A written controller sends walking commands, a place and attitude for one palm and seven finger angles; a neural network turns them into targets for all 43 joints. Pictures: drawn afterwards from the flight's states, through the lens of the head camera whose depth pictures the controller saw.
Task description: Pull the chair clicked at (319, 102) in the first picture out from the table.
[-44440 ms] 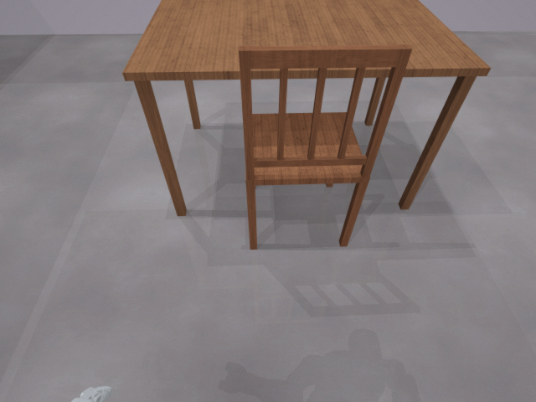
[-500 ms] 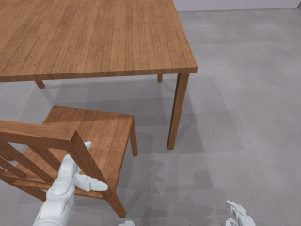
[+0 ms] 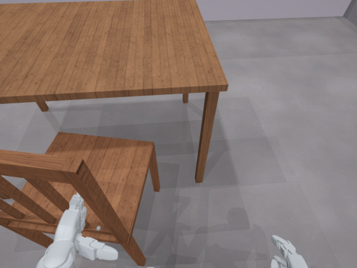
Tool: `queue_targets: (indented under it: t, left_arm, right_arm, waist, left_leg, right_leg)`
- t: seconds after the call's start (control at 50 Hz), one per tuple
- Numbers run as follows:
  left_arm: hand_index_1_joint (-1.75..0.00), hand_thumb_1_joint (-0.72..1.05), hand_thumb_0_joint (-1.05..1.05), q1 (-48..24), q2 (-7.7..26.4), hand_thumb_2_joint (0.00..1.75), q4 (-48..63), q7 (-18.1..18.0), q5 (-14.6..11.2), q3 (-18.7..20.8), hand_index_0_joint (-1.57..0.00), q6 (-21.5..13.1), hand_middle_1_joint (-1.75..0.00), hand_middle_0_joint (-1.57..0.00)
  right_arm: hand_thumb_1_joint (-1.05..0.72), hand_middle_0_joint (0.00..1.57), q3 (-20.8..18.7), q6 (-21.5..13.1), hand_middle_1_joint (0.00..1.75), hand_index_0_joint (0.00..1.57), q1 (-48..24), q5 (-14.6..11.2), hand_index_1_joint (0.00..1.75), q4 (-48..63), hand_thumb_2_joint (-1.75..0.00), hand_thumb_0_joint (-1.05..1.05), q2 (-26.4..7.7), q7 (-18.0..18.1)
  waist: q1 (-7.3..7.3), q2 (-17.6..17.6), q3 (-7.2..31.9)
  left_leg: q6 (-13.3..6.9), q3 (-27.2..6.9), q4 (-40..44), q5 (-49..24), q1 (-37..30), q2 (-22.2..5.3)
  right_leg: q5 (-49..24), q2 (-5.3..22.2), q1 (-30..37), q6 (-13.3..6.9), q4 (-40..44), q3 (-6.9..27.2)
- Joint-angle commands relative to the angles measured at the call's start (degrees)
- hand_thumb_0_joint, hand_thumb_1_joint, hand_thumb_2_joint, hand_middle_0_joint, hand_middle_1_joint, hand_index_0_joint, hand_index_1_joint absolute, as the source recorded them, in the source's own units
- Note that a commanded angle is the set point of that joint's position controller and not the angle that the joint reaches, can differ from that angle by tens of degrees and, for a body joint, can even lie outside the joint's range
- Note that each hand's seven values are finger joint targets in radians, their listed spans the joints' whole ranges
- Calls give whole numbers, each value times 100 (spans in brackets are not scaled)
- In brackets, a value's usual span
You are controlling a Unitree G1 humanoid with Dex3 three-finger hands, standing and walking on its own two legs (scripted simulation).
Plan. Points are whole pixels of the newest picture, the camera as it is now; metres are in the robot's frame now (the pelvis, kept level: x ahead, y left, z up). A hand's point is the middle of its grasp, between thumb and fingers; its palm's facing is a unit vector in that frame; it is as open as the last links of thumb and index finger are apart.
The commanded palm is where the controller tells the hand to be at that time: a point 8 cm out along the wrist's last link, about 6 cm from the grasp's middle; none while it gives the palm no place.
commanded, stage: draw the fingers out of the gap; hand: left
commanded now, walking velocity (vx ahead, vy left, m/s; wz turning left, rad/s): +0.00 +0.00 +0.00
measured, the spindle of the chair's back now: (23, 199) +0.30 +0.39 -0.04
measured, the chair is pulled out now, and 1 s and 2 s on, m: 0.15 0.15 0.15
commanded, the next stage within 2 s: draw the hand back to the body in 0.50 s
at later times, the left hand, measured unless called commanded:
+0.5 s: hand out of the picture +0.13 +0.18 -0.04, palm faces +0.12 -0.98 -0.18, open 17.5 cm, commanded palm +0.10 +0.24 -0.01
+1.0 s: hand out of the picture +0.13 +0.20 +0.05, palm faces +0.04 -1.00 -0.05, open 17.5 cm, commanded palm +0.09 +0.26 +0.07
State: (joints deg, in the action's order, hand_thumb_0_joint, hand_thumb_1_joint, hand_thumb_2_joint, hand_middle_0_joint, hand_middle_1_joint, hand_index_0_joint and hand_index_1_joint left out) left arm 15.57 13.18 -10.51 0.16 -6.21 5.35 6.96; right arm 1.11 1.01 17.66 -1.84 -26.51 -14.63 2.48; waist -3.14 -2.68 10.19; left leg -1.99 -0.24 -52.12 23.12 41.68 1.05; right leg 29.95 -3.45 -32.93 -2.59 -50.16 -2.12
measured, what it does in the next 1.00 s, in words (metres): stands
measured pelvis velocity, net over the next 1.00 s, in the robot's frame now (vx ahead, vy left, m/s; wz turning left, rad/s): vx -0.04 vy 0.00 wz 0.02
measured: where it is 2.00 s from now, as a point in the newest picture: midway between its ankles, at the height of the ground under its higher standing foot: outside the picture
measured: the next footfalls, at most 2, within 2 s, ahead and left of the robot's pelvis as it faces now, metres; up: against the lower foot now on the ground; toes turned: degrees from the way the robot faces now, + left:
none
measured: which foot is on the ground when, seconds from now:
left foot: down 0.00-1.00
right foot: down 0.00-1.00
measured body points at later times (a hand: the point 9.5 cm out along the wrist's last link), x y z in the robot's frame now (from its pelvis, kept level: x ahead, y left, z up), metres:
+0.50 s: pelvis -0.02 -0.01 -0.01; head +0.00 -0.02 +0.44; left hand +0.12 +0.24 -0.02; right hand +0.15 -0.25 -0.08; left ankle +0.02 +0.10 -0.69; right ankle -0.06 -0.09 -0.69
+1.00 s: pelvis -0.04 +0.00 -0.03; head -0.02 -0.01 +0.42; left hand +0.12 +0.25 +0.05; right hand +0.14 -0.23 -0.11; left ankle +0.02 +0.10 -0.69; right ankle -0.06 -0.09 -0.69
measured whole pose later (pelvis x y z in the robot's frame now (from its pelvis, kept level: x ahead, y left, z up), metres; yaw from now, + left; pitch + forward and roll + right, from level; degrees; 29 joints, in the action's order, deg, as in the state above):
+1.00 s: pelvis -0.04 +0.00 -0.03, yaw +1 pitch +11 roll -3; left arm 33.4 13.7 9.2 18.0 -20.1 12.0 -18.6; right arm 0.4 -8.1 15.0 -3.3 -30.5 -11.4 4.6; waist 0.3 -4.7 10.2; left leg -1.3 -3.1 -63.3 24.3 50.3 0.7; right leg 32.2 -4.1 -40.4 -3.3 -61.0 -5.6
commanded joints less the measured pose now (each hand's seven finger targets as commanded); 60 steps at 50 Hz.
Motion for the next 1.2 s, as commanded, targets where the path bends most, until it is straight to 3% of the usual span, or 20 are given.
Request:
queue_targets:
  t: [0.0,0.12,0.26,0.32,0.34,0.48,0.6,0.62,0.64,0.68,0.7,0.74,0.82,0.88,0.96,1.0,1.1,1.12,1.14,1.18]
  left_arm:
    - [0,-55,0,200,844,20,1428,-188,1,496,0,-366,0,0]
    - [0,-55,0,563,786,20,1866,-141,-2,341,0,-464,0,0]
    - [0,-55,0,1306,803,20,2206,-1,-63,364,0,-553,0,0]
    - [0,-55,0,1525,676,20,2250,58,-69,222,0,-557,0,0]
    - [0,-55,0,1504,714,20,2245,63,-78,230,0,-542,0,0]
    - [0,-55,0,2065,791,20,2502,66,-68,385,0,-617,0,0]
    - [0,-55,0,2600,635,20,2704,70,-46,252,0,-655,0,0]
    - [0,-55,0,1830,392,20,3567,307,-503,239,0,-1479,0,0]
    - [0,-55,0,2024,708,20,3292,458,-497,488,0,-1865,0,0]
    - [0,-55,0,2091,887,20,3373,627,-629,726,0,-2326,0,0]
    - [0,-55,0,2054,811,20,3493,749,-706,665,0,-2568,0,0]
    - [0,-55,0,1909,860,20,3431,962,-891,838,0,-3034,0,0]
    - [0,-55,0,1994,642,20,2756,1609,-1398,1092,0,-3851,0,0]
    - [0,-55,0,2438,706,20,2769,1879,-1501,1130,0,-3354,0,0]
    - [0,-55,0,1928,1014,20,3439,1727,-1530,1280,0,-2523,0,0]
    - [0,-55,0,1812,1112,20,3589,1552,-1502,1411,0,-2442,0,0]
    - [-4,-37,0,1685,1037,29,3852,1405,-1488,1348,-2,-2617,-4,-2]
    - [-5,-33,0,1874,1997,31,3843,532,-454,1506,-3,-2041,-5,-3]
    - [-5,-30,0,1902,1527,32,4130,121,-357,1269,-4,-1764,-5,-4]
    - [-7,-22,0,2024,1080,36,4145,-234,-130,843,-4,-1477,-7,-4]
  right_arm:
    - [-90,20,-326,-384,30,20,-241,17,30,968,-90,0,-667,55]
    - [-90,20,-315,-525,30,20,-211,22,30,1016,-90,0,-668,111]
    - [-90,20,-315,-701,30,20,-243,10,30,1032,-90,0,-603,178]
    - [-90,20,-301,-794,30,20,-276,3,30,1021,-90,0,-568,193]
    - [-90,20,-309,-813,30,20,-276,6,30,1011,-90,0,-579,207]
    - [-90,20,-337,-924,30,20,-352,-4,30,1016,-90,0,-497,248]
    - [-90,20,-374,-962,30,20,-406,-22,30,1027,-90,0,-407,257]
    - [-90,20,-387,-1126,30,20,-341,11,30,928,-90,0,-411,273]
    - [-90,20,-413,-1197,30,20,-333,60,30,711,-90,0,-399,284]
    - [-90,20,-415,-1289,30,20,-313,19,30,674,-90,0,-376,276]
    - [-90,20,-410,-1357,30,20,-367,-1,30,668,-90,0,-355,261]
    - [-90,20,-412,-1416,30,20,-434,-9,30,544,-90,0,-326,224]
    - [-90,20,-418,-1465,30,20,-682,-46,30,423,-90,0,-277,158]
    - [-90,20,-425,-1389,30,20,-821,-128,30,723,-90,0,-358,166]
    - [-90,20,-341,-1324,30,20,-807,-176,30,825,-90,0,-383,311]
    - [-90,20,-310,-1325,30,20,-758,-155,30,761,-90,0,-359,376]
    - [-90,20,-223,-1443,30,20,-702,-162,30,654,-90,0,-366,355]
    - [-90,20,-168,-1222,30,20,-858,-104,30,739,-90,0,-383,501]
    - [-90,20,-124,-1166,30,20,-897,-95,30,808,-90,0,-290,548]
    - [-90,20,-82,-1055,30,20,-787,-95,30,775,-90,0,-256,563]
  waist:
    - [94,5,767]
    - [-6,48,722]
    - [57,-6,752]
    - [39,-80,493]
    - [-39,125,382]
    - [123,-1,438]
    - [147,19,354]
    - [-36,280,266]
    - [65,243,359]
    - [158,-55,495]
    - [176,-417,419]
    - [193,-402,376]
    - [282,133,455]
    - [462,-20,817]
    - [375,-3,770]
    - [336,214,419]
    - [347,-250,22]
    - [681,-327,146]
    - [524,-451,-91]
    - [447,-471,-272]
  left_leg:
    - [-45,-259,520,-1727,-1326,-106]
    - [-67,-318,410,-1359,-1151,-68]
    - [-70,-343,309,-1216,-998,-41]
    - [-69,-381,319,-1009,-878,-21]
    - [-83,-422,298,-920,-790,-38]
    - [-75,-410,254,-732,-636,-8]
    - [-79,-426,234,-656,-537,-3]
    - [-35,-498,-54,-773,-407,2]
    - [-21,-491,-151,-734,-278,-19]
    - [-5,-477,-119,-708,-352,-17]
    - [10,-451,-131,-668,-415,-3]
    - [32,-486,-219,-524,-272,-20]
    - [98,-508,-612,-312,269,-47]
    - [43,-430,-240,-362,-159,-41]
    - [-44,-517,68,-384,-529,-72]
    - [-40,-576,215,-337,-569,-106]
    - [-16,-613,595,-369,-1012,-114]
    - [6,-595,1025,-100,-1328,-173]
    - [3,-559,1195,30,-1448,-123]
    - [2,-600,1427,119,-1667,-164]
  right_leg:
    - [-2314,145,-114,192,636,12]
    - [-2050,173,-270,223,629,61]
    - [-2003,219,-269,256,611,118]
    - [-1725,219,-392,244,650,88]
    - [-1610,200,-462,249,672,83]
    - [-1315,257,-460,247,689,185]
    - [-1234,244,-545,248,645,133]
    - [-1424,192,-870,271,443,34]
    - [-1459,203,-872,265,368,163]
    - [-1288,191,-894,229,293,165]
    - [-1144,173,-1019,193,279,174]
    - [-811,101,-1172,144,181,153]
    - [-629,133,-1271,203,-10,304]
    - [-573,171,-701,228,260,356]
    - [-538,201,-426,301,579,331]
    - [-483,169,-505,293,699,260]
    - [-483,48,-484,159,839,24]
    - [-433,296,-239,52,1419,489]
    - [-226,307,-148,57,1623,408]
    - [-334,308,-22,62,1696,230]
